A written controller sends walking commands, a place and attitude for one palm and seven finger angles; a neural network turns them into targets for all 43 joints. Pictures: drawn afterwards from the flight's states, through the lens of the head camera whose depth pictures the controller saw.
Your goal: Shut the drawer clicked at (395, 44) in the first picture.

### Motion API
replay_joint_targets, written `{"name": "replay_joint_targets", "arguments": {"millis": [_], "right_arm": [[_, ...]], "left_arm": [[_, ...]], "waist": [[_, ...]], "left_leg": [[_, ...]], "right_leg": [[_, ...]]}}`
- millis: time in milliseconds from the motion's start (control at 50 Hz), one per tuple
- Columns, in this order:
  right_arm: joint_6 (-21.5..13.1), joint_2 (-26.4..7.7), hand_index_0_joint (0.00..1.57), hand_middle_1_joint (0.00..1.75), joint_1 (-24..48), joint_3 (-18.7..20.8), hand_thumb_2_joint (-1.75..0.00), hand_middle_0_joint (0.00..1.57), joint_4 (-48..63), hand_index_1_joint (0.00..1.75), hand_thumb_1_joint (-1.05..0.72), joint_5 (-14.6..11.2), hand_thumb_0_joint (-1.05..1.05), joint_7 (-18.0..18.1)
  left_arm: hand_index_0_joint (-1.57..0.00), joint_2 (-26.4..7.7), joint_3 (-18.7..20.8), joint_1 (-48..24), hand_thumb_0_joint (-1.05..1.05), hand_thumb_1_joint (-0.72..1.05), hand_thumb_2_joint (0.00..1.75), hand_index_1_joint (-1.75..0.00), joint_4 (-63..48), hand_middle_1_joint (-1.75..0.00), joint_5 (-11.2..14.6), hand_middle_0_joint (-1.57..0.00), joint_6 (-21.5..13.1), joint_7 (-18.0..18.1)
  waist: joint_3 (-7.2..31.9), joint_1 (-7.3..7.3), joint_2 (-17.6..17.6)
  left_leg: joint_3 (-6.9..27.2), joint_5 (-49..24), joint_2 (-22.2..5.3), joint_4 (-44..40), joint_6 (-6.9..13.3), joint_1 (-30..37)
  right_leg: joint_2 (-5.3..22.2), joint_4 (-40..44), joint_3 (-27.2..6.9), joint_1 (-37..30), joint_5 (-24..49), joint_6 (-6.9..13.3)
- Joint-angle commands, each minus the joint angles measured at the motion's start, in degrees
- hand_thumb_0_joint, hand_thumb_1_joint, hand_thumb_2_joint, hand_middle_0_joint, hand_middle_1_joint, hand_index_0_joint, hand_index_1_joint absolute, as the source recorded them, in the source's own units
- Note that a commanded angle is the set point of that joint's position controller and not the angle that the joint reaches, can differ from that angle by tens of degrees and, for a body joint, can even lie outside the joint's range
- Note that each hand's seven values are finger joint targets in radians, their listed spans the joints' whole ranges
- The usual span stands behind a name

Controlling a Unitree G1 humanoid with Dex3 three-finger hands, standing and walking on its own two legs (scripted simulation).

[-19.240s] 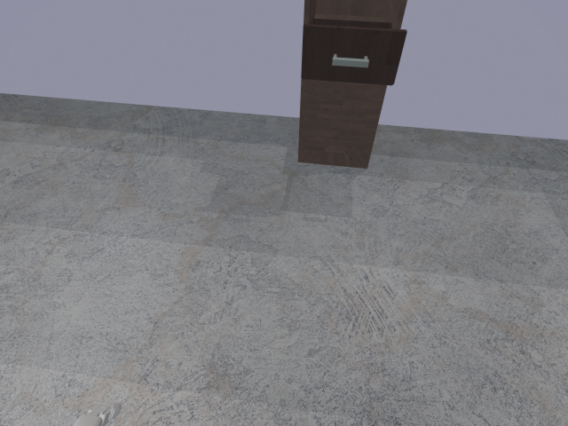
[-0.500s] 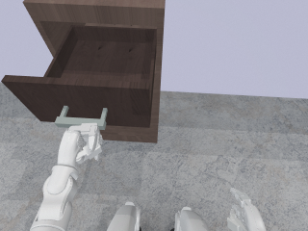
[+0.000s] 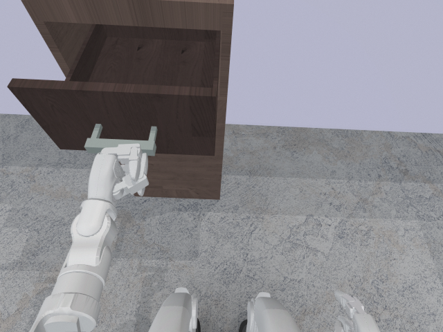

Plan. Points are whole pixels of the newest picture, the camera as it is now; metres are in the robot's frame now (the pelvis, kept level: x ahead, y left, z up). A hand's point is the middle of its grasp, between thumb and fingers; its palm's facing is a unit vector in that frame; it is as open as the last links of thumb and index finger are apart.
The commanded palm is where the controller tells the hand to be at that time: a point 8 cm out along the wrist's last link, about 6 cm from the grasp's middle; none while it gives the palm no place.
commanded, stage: push the drawer shut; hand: left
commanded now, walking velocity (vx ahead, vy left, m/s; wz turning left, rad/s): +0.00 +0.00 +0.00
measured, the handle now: (123, 138) +0.45 +0.19 +0.05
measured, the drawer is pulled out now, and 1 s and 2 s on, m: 0.18 0.06 0.00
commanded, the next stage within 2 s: pull the fist back off the drawer in 1.82 s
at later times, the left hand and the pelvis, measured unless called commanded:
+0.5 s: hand (151, 145) +0.44 +0.14 +0.04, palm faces -0.03 -1.00 -0.04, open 3.0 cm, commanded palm +0.44 +0.20 +0.05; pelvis +0.00 +0.00 +0.00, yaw -1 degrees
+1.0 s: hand (153, 122) +0.50 +0.15 +0.04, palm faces -0.03 -1.00 -0.04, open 3.1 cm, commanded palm +0.50 +0.19 +0.05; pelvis +0.00 -0.01 -0.01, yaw -2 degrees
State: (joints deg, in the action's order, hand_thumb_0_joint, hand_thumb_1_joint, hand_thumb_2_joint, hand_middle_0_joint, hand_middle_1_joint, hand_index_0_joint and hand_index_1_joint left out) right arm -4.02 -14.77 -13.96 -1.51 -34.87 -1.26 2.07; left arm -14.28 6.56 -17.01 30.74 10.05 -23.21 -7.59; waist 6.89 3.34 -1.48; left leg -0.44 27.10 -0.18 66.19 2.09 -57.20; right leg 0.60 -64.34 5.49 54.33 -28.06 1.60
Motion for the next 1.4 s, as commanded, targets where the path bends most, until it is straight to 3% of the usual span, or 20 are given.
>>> {"name": "replay_joint_targets", "arguments": {"millis": [0, 40, 60, 100, 220, 260, 300, 420, 480, 540, 680, 800, 880, 940, 1000, 1060, 1160, 1200, 1260, 1380], "right_arm": [[-1.8, -8.6, 0.2, 0.3, -2.3, 3.5, -0.9, 0.2, 5.6, 0.3, -0.9, 0.1, 0.0, 0.0], [-1.4, -9.0, 0.2, 0.3, -2.9, 3.6, -0.9, 0.2, 5.5, 0.3, -0.9, 0.2, 0.0, 0.0], [-1.3, -8.8, 0.2, 0.3, -2.9, 3.5, -0.9, 0.2, 5.3, 0.3, -0.9, 0.3, 0.0, -0.1], [-0.8, -8.9, 0.2, 0.3, -3.3, 3.5, -0.9, 0.2, 4.9, 0.3, -0.9, 0.3, 0.0, -0.1], [0.1, -8.8, 0.2, 0.3, -4.3, 3.5, -0.9, 0.2, 4.2, 0.3, -0.9, 0.5, 0.0, -0.2], [0.3, -9.0, 0.2, 0.3, -5.0, 3.5, -0.9, 0.2, 3.8, 0.3, -0.9, 0.7, 0.0, -0.3], [0.8, -9.0, 0.2, 0.3, -5.3, 3.5, -0.9, 0.2, 3.5, 0.3, -0.9, 0.7, 0.0, -0.3], [1.4, -8.9, 0.2, 0.3, -6.9, 3.5, -0.9, 0.2, 3.1, 0.3, -0.9, 0.9, 0.0, -0.7], [2.0, -9.3, 0.2, 0.3, -7.6, 3.5, -0.9, 0.2, 2.5, 0.3, -0.9, 1.0, 0.0, -0.7], [2.2, -9.1, 0.2, 0.3, -8.2, 3.5, -0.9, 0.2, 2.5, 0.3, -0.9, 1.2, 0.0, -0.8], [3.0, -9.5, 0.2, 0.3, -9.9, 3.2, -0.9, 0.2, 1.5, 0.3, -0.9, 1.6, 0.0, -1.0], [3.6, -9.8, 0.2, 0.3, -11.4, 3.2, -0.9, 0.2, 1.4, 0.3, -0.9, 1.8, 0.0, -1.2], [3.8, -10.1, 0.2, 0.3, -12.1, 3.0, -0.9, 0.2, 1.0, 0.3, -0.9, 1.8, 0.0, -1.1], [4.0, -10.4, 0.2, 0.3, -13.1, 2.8, -0.9, 0.2, 1.2, 0.3, -0.9, 2.0, 0.0, -1.1], [4.0, -10.5, 0.2, 0.3, -13.4, 2.8, -0.9, 0.2, 0.9, 0.3, -0.9, 2.1, 0.0, -1.3], [4.2, -11.2, 0.2, 0.3, -14.2, 2.6, -0.9, 0.2, 1.0, 0.3, -0.9, 2.2, 0.0, -1.2], [4.5, -11.4, 0.2, 0.3, -15.5, 2.5, -0.9, 0.2, 0.7, 0.3, -0.9, 2.7, 0.0, -1.6], [4.7, -11.4, 0.2, 0.3, -16.0, 2.5, -0.9, 0.2, 0.4, 0.3, -0.9, 2.9, 0.0, -1.8], [5.0, -11.8, 0.2, 0.3, -16.9, 2.3, -0.9, 0.2, 0.1, 0.3, -0.9, 3.1, 0.0, -1.9], [5.3, -11.9, 0.2, 0.3, -18.0, 2.4, -0.9, 0.2, -0.2, 0.3, -0.9, 3.8, 0.0, -2.4]], "left_arm": [[-1.4, -6.6, 2.9, -25.7, 0.0, 0.9, 0.9, -1.6, -11.7, -1.6, 0.7, -1.4, -4.1, 2.0], [-1.4, -8.6, 4.3, -26.3, 0.0, 0.9, 0.9, -1.6, -9.9, -1.6, 0.1, -1.4, -4.3, 2.3], [-1.4, -7.2, 3.6, -27.5, 0.0, 0.9, 0.9, -1.6, -9.2, -1.6, 0.2, -1.4, -4.5, 2.3], [-1.4, -8.5, 4.8, -29.3, 0.0, 0.9, 0.9, -1.6, -6.9, -1.6, -0.1, -1.4, -4.9, 2.5], [-1.4, -8.6, 4.6, -36.4, 0.0, 0.9, 0.9, -1.6, -2.5, -1.6, -0.8, -1.4, -6.2, 2.6], [-1.4, -10.5, 6.3, -37.2, 0.0, 0.9, 0.9, -1.6, -1.4, -1.6, -1.1, -1.4, -6.6, 2.5], [-1.4, -10.8, 6.4, -39.1, 0.0, 0.9, 0.9, -1.6, 1.3, -1.6, -1.2, -1.4, -6.5, 2.4], [-1.4, -10.7, 6.5, -43.6, 0.0, 0.9, 0.9, -1.6, 4.6, -1.6, -1.2, -1.4, -7.2, 1.6], [-1.4, -14.1, 9.5, -45.2, 0.0, 0.9, 0.9, -1.6, 8.0, -1.6, -1.6, -1.4, -7.7, 1.8], [-1.4, -13.8, 9.1, -48.3, 0.0, 0.9, 0.9, -1.6, 9.1, -1.6, -1.9, -1.4, -8.6, 1.6], [-1.4, -18.0, 11.6, -54.3, 0.0, 0.9, 0.9, -1.6, 14.7, -1.6, -2.7, -1.4, -9.2, 0.9], [-1.4, -21.6, 14.2, -56.4, 0.0, 0.9, 0.9, -1.6, 15.7, -1.6, -2.7, -1.4, -9.3, 0.0], [-1.4, -22.9, 14.6, -59.8, 0.0, 0.9, 0.9, -1.6, 18.8, -1.6, -3.0, -1.4, -8.5, -0.5], [-1.4, -25.8, 16.7, -60.3, 0.0, 0.9, 0.9, -1.6, 20.8, -1.6, -3.1, -1.4, -8.0, -0.6], [-1.4, -24.2, 14.8, -64.4, 0.0, 0.9, 0.9, -1.6, 20.9, -1.6, -3.5, -1.4, -7.8, -0.8], [-1.4, -28.0, 16.9, -65.4, 0.0, 0.9, 0.9, -1.6, 22.4, -1.6, -4.1, -1.4, -7.3, -0.9], [-1.4, -28.6, 17.2, -68.8, 0.0, 0.9, 0.9, -1.6, 22.1, -1.6, -4.7, -1.4, -6.9, -0.6], [-1.4, -27.4, 16.2, -70.0, 0.0, 0.9, 0.9, -1.6, 23.0, -1.6, -5.0, -1.4, -6.4, -0.4], [-1.4, -29.4, 17.6, -71.4, 0.0, 0.9, 0.9, -1.6, 25.0, -1.6, -5.8, -1.4, -5.8, 0.4], [-1.4, -29.4, 17.2, -74.8, 0.0, 0.9, 0.9, -1.6, 24.4, -1.6, -6.9, -1.4, -5.9, 1.2]], "waist": [[22.4, 2.83, -2.6], [22.0, 2.87, -2.1], [22.0, 3.2, -1.5], [21.2, 3.32, -0.3], [22.3, 4.52, -1.8], [24.4, 3.84, -4.0], [23.8, 4.65, -1.8], [25.2, 5.19, -2.5], [24.3, 5.47, -0.5], [25.0, 5.62, -3.1], [24.6, 6.97, -2.7], [28.7, 6.72, -4.2], [26.3, 8.53, -3.5], [26.8, 8.54, -2.8], [26.5, 9.69, -5.4], [28.2, 9.75, -6.0], [31.2, 10.27, -8.0], [30.4, 10.8, -8.6], [29.3, 11.48, -7.8], [32.0, 12.21, -10.9]], "left_leg": [[4.8, -8.5, -0.6, -10.3, -1.2, 19.3], [5.0, -8.6, -0.8, -10.3, -1.1, 19.0], [4.9, -8.8, -0.6, -10.3, -1.0, 19.0], [4.7, -8.1, -0.6, -10.2, -1.0, 17.6], [4.5, -7.1, -0.5, -9.9, -0.9, 18.0], [4.8, -9.2, -0.6, -9.7, -1.2, 20.0], [4.4, -8.4, -0.6, -9.3, -0.9, 18.2], [4.3, -10.8, -0.6, -8.9, -0.8, 18.8], [3.7, -9.8, -0.5, -8.2, -0.5, 15.6], [3.7, -9.7, -0.4, -8.0, -0.5, 16.0], [3.1, -8.5, -0.3, -6.8, 0.0, 12.4], [3.1, -11.1, -0.5, -5.8, 0.1, 13.0], [3.1, -9.2, -0.7, -5.0, 0.4, 10.2], [2.9, -8.9, -0.6, -4.3, 0.6, 8.0], [3.5, -8.4, -0.8, -4.3, 0.4, 9.9], [3.8, -8.9, -1.0, -3.7, 0.5, 9.5], [4.8, -12.4, -1.4, -3.3, 0.3, 12.9], [5.3, -12.3, -1.5, -3.4, 0.2, 13.3], [5.6, -12.4, -1.6, -3.3, 0.3, 12.5], [6.9, -15.0, -2.0, -3.0, -0.1, 16.3]], "right_leg": [[-1.1, 9.7, -3.2, -5.8, 7.4, -0.1], [-1.3, 9.4, -3.0, -5.3, 7.4, 0.0], [-1.3, 9.8, -3.2, -5.6, 7.6, -0.1], [-1.3, 9.9, -3.4, -5.9, 7.3, -0.2], [-1.3, 9.8, -3.6, -4.5, 6.6, -0.2], [-1.4, 9.2, -3.6, -4.1, 7.8, 0.0], [-1.5, 9.7, -3.8, -4.7, 7.5, -0.2], [-1.7, 9.6, -4.0, -5.0, 9.4, -0.2], [-1.8, 9.8, -4.5, -6.2, 9.2, -0.4], [-1.9, 9.4, -4.6, -5.1, 8.8, -0.3], [-2.0, 9.6, -5.6, -5.8, 8.4, -0.5], [-2.3, 9.1, -5.9, -7.1, 10.6, -0.5], [-2.4, 9.4, -6.2, -5.5, 9.0, -0.6], [-2.6, 9.2, -6.7, -6.7, 8.8, -0.7], [-2.8, 9.0, -6.0, -3.2, 7.5, -0.6], [-2.9, 8.4, -5.8, -2.8, 7.5, -0.5], [-3.1, 7.3, -4.8, -0.9, 9.4, -0.4], [-3.2, 7.3, -4.4, 0.7, 9.1, -0.4], [-3.4, 7.2, -4.1, 1.4, 8.9, -0.4], [-3.5, 6.5, -3.3, 4.3, 9.7, -0.2]]}}
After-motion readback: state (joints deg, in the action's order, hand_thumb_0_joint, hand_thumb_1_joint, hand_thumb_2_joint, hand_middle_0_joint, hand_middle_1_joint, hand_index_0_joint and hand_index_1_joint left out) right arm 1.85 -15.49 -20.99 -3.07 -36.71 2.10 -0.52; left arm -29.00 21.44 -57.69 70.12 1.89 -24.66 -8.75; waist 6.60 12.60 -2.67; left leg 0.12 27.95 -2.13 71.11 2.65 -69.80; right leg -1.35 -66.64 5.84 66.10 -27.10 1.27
